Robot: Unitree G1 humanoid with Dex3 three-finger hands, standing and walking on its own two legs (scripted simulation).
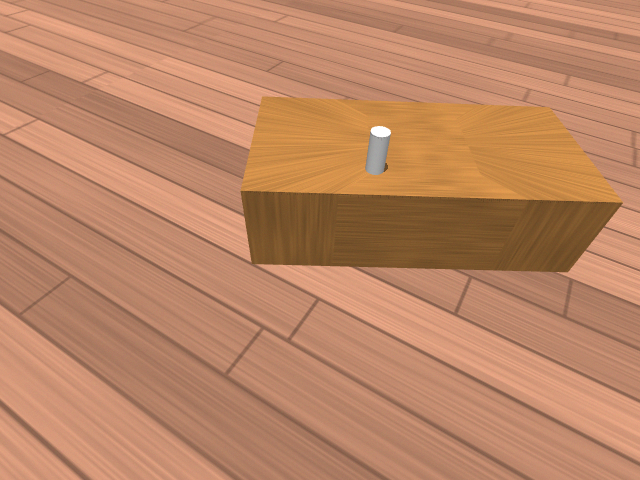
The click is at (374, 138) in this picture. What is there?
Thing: squat round
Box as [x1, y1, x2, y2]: [365, 126, 390, 174]
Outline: 375,126 370,131 365,168 369,173 379,174 383,171 390,131 385,127
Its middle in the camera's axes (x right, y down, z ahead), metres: +0.18 -0.31 +1.37
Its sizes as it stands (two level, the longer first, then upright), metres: 0.068 0.068 0.156
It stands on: a support 0.39 m high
